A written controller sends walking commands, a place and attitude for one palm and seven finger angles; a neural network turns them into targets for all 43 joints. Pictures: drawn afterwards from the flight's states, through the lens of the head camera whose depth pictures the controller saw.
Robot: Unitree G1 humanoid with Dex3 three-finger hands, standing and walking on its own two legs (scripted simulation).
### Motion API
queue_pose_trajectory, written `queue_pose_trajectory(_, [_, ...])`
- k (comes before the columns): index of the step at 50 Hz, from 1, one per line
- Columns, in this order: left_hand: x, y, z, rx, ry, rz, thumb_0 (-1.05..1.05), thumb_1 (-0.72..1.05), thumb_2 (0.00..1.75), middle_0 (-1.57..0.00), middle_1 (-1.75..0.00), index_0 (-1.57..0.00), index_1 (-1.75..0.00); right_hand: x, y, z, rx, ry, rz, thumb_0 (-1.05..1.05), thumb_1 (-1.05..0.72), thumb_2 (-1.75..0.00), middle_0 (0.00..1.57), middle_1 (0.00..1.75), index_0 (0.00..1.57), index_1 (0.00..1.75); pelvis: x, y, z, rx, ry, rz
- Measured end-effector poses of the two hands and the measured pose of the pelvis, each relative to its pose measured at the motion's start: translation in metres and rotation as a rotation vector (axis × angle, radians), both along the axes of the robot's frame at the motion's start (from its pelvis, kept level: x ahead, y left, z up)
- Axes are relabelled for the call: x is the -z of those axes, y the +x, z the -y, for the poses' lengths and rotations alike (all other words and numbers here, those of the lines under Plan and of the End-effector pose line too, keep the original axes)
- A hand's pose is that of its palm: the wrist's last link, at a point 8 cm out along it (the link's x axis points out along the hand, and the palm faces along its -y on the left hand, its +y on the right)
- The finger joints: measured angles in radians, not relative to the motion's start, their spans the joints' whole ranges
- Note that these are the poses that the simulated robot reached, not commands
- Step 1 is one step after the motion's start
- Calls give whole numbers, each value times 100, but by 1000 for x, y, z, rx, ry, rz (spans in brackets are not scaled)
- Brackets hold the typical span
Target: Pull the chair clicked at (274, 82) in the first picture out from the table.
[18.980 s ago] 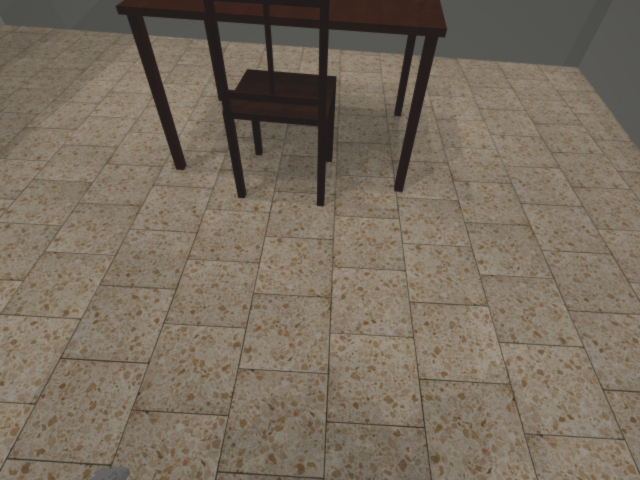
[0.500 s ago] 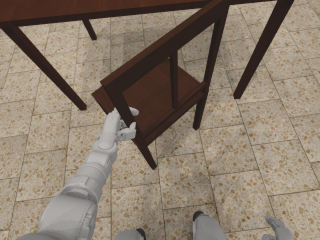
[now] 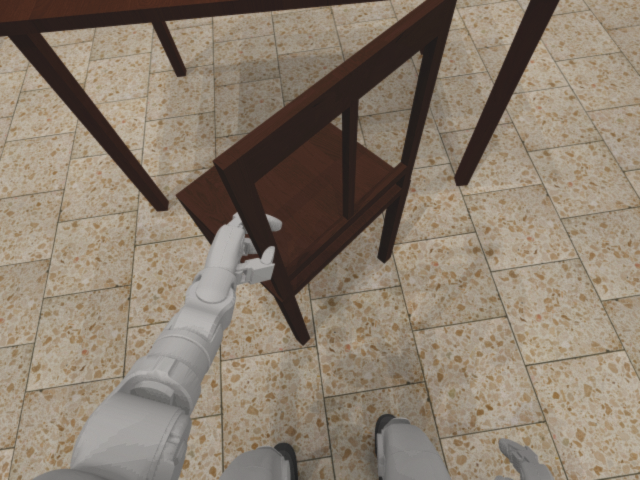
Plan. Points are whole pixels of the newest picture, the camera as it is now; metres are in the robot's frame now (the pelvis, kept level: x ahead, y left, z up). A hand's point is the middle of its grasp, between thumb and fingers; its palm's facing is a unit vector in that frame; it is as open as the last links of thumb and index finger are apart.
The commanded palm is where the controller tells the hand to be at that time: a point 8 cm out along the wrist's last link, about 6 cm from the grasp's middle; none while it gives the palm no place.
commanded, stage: step backward, pulling the chair out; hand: left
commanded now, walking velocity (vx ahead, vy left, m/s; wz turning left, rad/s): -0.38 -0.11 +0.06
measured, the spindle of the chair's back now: (349, 169) +0.56 -0.06 -0.08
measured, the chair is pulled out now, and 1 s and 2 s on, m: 0.28 0.42 0.45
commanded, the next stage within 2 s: none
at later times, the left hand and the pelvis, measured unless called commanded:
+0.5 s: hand (261, 312) +0.32 +0.08 -0.06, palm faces -0.19 -0.94 -0.28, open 6.4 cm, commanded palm +0.31 +0.13 -0.04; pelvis -0.07 -0.01 +0.00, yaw +1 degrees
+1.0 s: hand (259, 363) +0.25 +0.08 -0.05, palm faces -0.13 -0.95 -0.30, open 6.4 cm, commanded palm +0.25 +0.13 -0.04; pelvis -0.13 -0.02 +0.00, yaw +3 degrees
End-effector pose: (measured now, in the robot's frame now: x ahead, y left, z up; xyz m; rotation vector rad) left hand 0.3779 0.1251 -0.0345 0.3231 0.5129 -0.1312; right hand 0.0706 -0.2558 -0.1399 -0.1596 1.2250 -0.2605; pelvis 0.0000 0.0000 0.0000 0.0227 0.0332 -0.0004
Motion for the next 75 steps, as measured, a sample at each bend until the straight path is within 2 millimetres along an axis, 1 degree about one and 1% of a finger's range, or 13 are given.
queue_pose_trajectory(10, [-4,-28,1,-41,36,-11,6,71,81,-10,-119,-31,-127,2,-29,15,2,48,-24,1,-90,-90,20,30,20,30,-7,-23,19,-11,-15,7])
queue_pose_trajectory(18, [-4,-47,0,-40,5,-16,6,71,80,-8,-120,-32,-126,-4,-37,26,-15,-48,10,1,-90,-90,20,30,20,30,-4,-46,4,-45,-14,-16])
queue_pose_trajectory(23, [-3,-63,-4,-6,-4,13,5,72,79,-8,-121,-30,-122,-10,-46,16,-32,-42,15,1,-91,-90,20,30,20,30,-4,-64,1,-23,10,-1])
queue_pose_trajectory(28, [-4,-81,-5,-22,20,23,5,72,80,-9,-121,-30,-122,1,-60,0,-57,65,-5,1,-91,-90,20,30,20,30,-3,-70,14,-25,-7,17])
queue_pose_trajectory(31, [-5,-89,-5,-37,39,15,6,71,81,-10,-121,-31,-124,7,-70,-3,-37,106,-14,1,-90,-90,20,30,20,30,-4,-76,23,-36,-20,24])
queue_pose_trajectory(36, [-7,-99,-2,-73,38,-9,7,70,82,-10,-120,-32,-126,8,-84,6,-33,83,-7,1,-90,-90,20,30,20,30,-5,-91,24,-46,-1,-2])
queue_pose_trajectory(42, [-5,-114,-3,-69,8,2,7,71,81,-8,-122,-32,-124,2,-98,23,-36,-15,16,1,-90,-90,20,30,20,30,0,-112,13,-67,-9,-15])
queue_pose_trajectory(45, [-5,-124,-4,-58,5,16,6,72,81,-7,-121,-30,-121,-4,-108,26,-40,-33,7,1,-91,-90,20,30,20,30,-1,-122,13,-50,16,-3])
queue_pose_trajectory(51, [-6,-142,-4,-76,30,19,7,72,81,-9,-121,-31,-122,5,-126,23,-43,38,-31,1,-91,-90,20,30,20,30,1,-126,27,-50,2,24])
queue_pose_trajectory(55, [-7,-148,-2,-107,31,-1,8,70,83,-10,-121,-32,-124,10,-134,25,-23,59,-31,1,-90,-90,20,30,20,30,2,-131,34,-65,-8,14])
queue_pose_trajectory(63, [-8,-159,-1,-131,4,-20,8,71,82,-8,-120,-33,-124,4,-145,34,-32,-5,13,1,-90,-90,20,30,20,30,3,-149,29,-72,10,1])
queue_pose_trajectory(69, [-8,-167,-2,-124,13,-11,8,71,82,-9,-120,-33,-124,5,-153,34,-25,3,5,1,-90,-90,20,30,20,30,4,-147,30,-58,19,8])
queue_pose_trajectory(75, [-8,-167,-3,-125,7,-15,8,69,85,-10,-122,-35,-124,6,-154,31,-18,7,4,1,-90,-90,20,30,20,30,4,-148,29,-68,-2,3])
